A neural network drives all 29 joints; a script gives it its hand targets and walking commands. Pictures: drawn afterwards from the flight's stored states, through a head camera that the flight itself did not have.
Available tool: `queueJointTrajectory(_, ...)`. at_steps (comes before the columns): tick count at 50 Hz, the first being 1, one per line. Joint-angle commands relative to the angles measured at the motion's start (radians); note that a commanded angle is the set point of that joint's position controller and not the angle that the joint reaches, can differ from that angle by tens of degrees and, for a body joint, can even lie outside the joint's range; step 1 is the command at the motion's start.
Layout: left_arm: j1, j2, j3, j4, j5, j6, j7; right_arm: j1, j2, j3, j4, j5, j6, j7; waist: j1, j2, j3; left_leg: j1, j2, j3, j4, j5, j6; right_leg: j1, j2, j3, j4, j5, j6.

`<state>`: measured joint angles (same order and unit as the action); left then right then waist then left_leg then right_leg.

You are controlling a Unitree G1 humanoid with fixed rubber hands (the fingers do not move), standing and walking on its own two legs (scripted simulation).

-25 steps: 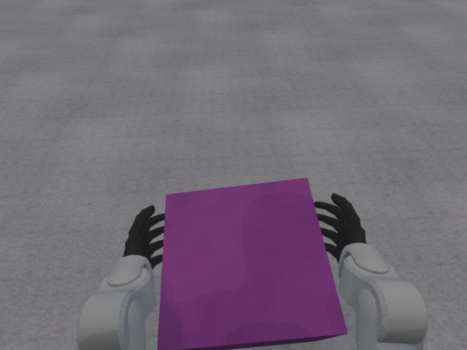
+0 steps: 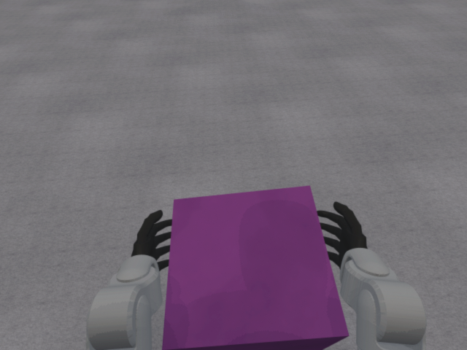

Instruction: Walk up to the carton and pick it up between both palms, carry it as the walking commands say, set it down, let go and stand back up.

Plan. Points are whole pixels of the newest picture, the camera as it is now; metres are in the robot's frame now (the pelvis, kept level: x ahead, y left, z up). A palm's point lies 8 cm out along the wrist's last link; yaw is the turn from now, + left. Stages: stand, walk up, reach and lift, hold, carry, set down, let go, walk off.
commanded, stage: carry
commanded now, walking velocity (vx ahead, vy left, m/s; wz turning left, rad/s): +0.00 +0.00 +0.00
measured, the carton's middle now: (251, 282) +0.24 -0.01 +0.01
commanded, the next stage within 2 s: none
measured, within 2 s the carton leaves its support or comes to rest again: neither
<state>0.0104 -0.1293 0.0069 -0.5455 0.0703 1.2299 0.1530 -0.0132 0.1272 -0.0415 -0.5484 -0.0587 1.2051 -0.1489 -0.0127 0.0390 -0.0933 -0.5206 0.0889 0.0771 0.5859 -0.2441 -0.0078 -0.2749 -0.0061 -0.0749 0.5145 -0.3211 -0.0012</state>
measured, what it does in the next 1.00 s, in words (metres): walks backwards: left foot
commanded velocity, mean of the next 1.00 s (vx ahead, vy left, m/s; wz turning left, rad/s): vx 0.00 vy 0.00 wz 0.00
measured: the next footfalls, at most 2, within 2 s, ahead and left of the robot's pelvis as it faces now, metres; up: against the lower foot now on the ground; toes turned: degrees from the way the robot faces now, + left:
left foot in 0.28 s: -0.07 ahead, +0.11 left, +0.00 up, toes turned +7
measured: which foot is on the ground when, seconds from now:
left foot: up 0.00-0.26, down 0.28-1.00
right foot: down 0.00-1.00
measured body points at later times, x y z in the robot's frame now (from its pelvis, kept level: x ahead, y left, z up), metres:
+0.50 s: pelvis -0.10 +0.00 +0.00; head -0.13 +0.00 +0.45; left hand +0.12 +0.16 +0.09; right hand +0.15 -0.14 +0.11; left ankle -0.11 +0.10 -0.73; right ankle -0.03 -0.11 -0.73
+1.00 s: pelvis -0.11 -0.02 +0.01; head -0.12 -0.02 +0.46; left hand +0.15 +0.14 +0.08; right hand +0.17 -0.16 +0.09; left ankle -0.11 +0.10 -0.73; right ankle -0.03 -0.11 -0.73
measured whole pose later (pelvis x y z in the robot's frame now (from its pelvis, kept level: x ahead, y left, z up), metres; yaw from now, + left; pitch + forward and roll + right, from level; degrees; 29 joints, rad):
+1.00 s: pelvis -0.11 -0.02 +0.01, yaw +2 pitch +3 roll +0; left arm -0.05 -0.13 0.05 -0.38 0.10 1.16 0.14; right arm -0.10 0.13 -0.05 -0.38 -0.09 1.14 -0.15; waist -0.02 0.01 -0.09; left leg -0.30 0.04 0.10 0.50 -0.25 0.00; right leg -0.39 -0.03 -0.11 0.45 -0.12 -0.04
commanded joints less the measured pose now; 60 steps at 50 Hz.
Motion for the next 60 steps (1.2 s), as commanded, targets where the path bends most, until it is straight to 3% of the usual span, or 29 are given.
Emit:
queueJointTrajectory(1,-0.384,-0.773,-0.569,-0.135,-0.298,-0.037,-0.139,-0.371,0.823,0.665,-0.094,0.311,0.008,0.136,0.014,-0.243,-0.086,-0.047,-0.084,-0.086,0.396,-0.282,-0.011,-0.028,-0.402,0.32,-0.267,0.299,-0.162)
queueJointTrajectory(2,-0.378,-0.777,-0.56,-0.143,-0.289,-0.043,-0.142,-0.397,0.851,0.686,-0.091,0.332,0.004,0.14,0.011,-0.181,-0.083,-0.018,-0.092,-0.107,0.475,-0.225,-0.007,-0.061,-0.34,0.232,-0.249,0.176,-0.136)
queueJointTrajectory(3,-0.374,-0.767,-0.558,-0.142,-0.282,-0.045,-0.143,-0.396,0.85,0.686,-0.079,0.334,0.002,0.142,0.009,-0.175,-0.074,-0.019,-0.087,-0.097,0.523,-0.178,-0.013,-0.072,-0.294,0.174,-0.248,0.054,-0.115)
queueJointTrajectory(4,-0.367,-0.754,-0.551,-0.143,-0.28,-0.046,-0.143,-0.382,0.839,0.683,-0.077,0.331,0.001,0.14,0.008,-0.189,-0.069,-0.029,-0.077,-0.076,0.539,-0.148,-0.023,-0.057,-0.271,0.148,-0.238,0.037,-0.114)
queueJointTrajectory(5,-0.356,-0.739,-0.546,-0.141,-0.279,-0.043,-0.142,-0.37,0.822,0.676,-0.076,0.325,0.004,0.135,0.008,-0.195,-0.075,-0.024,-0.072,-0.049,0.514,-0.139,-0.033,-0.034,-0.253,0.132,-0.224,0.063,-0.109)
queueJointTrajectory(9,-0.339,-0.695,-0.55,-0.152,-0.286,-0.031,-0.133,-0.315,0.779,0.651,-0.074,0.303,0.019,0.114,0.019,-0.231,-0.135,0.078,-0.082,0.018,0.143,-0.236,-0.025,0.071,-0.253,0.191,-0.205,0.231,-0.115)
queueJointTrajectory(11,-0.319,-0.673,-0.555,-0.142,-0.283,-0.02,-0.127,-0.277,0.751,0.631,-0.062,0.287,0.031,0.107,0.013,-0.232,-0.159,0.166,-0.101,0.049,-0.066,-0.174,-0.022,0.109,-0.253,0.206,-0.169,0.331,-0.107)
queueJointTrajectory(12,-0.31,-0.662,-0.558,-0.133,-0.282,-0.015,-0.124,-0.264,0.739,0.621,-0.055,0.28,0.035,0.104,0.005,-0.204,-0.178,0.261,-0.089,0.069,-0.218,-0.052,-0.024,0.096,-0.238,0.186,-0.14,0.334,-0.079)
queueJointTrajectory(13,-0.307,-0.651,-0.559,-0.12,-0.276,-0.009,-0.121,-0.263,0.727,0.609,-0.044,0.272,0.039,0.103,0.009,-0.178,-0.196,0.359,-0.04,0.041,-0.266,-0.003,-0.025,0.052,-0.219,0.174,-0.117,0.312,-0.046)
queueJointTrajectory(14,-0.306,-0.646,-0.556,-0.104,-0.267,-0.006,-0.117,-0.268,0.718,0.597,-0.03,0.265,0.039,0.102,0.01,-0.133,-0.198,0.417,0.052,-0.032,-0.288,0.034,-0.022,0.013,-0.195,0.156,-0.08,0.315,-0.017)
queueJointTrajectory(15,-0.306,-0.663,-0.562,-0.103,-0.274,-0.004,-0.121,-0.269,0.715,0.588,-0.017,0.254,0.036,0.104,0.008,-0.007,-0.192,0.432,0.144,-0.127,-0.217,0.23,0.013,-0.065,-0.148,0.107,-0.044,0.299,0.013)
queueJointTrajectory(16,-0.379,-0.686,-0.594,-0.138,-0.297,-0.007,-0.127,-0.273,0.735,0.574,-0.012,0.252,0.032,0.11,0.007,0.055,-0.163,0.347,0.152,-0.137,-0.234,0.201,0.034,-0.058,-0.123,0.065,-0.044,0.173,0.026)
queueJointTrajectory(17,-0.429,-0.709,-0.615,-0.162,-0.311,-0.01,-0.13,-0.294,0.754,0.572,-0.027,0.258,0.026,0.115,0.003,0.061,-0.137,0.29,0.144,-0.14,-0.263,0.083,0.041,-0.051,-0.115,0.052,-0.037,0.127,0.027)
queueJointTrajectory(20,-0.44,-0.722,-0.616,-0.154,-0.314,-0.003,-0.132,-0.289,0.761,0.557,-0.014,0.253,0.028,0.118,0.003,0.045,-0.096,0.181,0.118,-0.136,-0.308,-0.164,0.04,-0.023,-0.109,0.046,-0.035,0.125,0.018)
queueJointTrajectory(27,-0.427,-0.715,-0.571,-0.086,-0.288,0.004,-0.128,-0.337,0.754,0.566,0.004,0.265,0.038,0.121,0.009,0.001,-0.069,0.101,0.087,-0.133,-0.301,-0.263,0.033,0.002,-0.107,0.056,-0.075,0.067,0.004)
queueJointTrajectory(34,-0.434,-0.721,-0.546,-0.053,-0.281,-0.001,-0.131,-0.365,0.778,0.58,0.019,0.272,0.04,0.123,0.004,-0.057,-0.09,0.151,0.04,-0.095,-0.218,-0.189,0.026,-0.031,-0.137,0.117,-0.169,-0.041,-0.011)
queueJointTrajectory(41,-0.458,-0.729,-0.518,0.011,-0.265,-0.045,-0.145,-0.386,0.791,0.557,0.086,0.251,0.0,0.136,0.0,-0.076,-0.124,0.205,0.021,-0.073,-0.175,-0.123,0.022,-0.038,-0.149,0.141,-0.209,-0.055,-0.023)
queueJointTrajectory(60,-0.488,-0.743,-0.491,0.118,-0.223,-0.19,-0.173,-0.402,0.803,0.51,0.215,0.201,-0.149,0.167,0.0,-0.045,-0.199,0.269,0.049,-0.061,-0.171,0.065,0.028,0.05,-0.142,0.081,-0.096,0.301,-0.027)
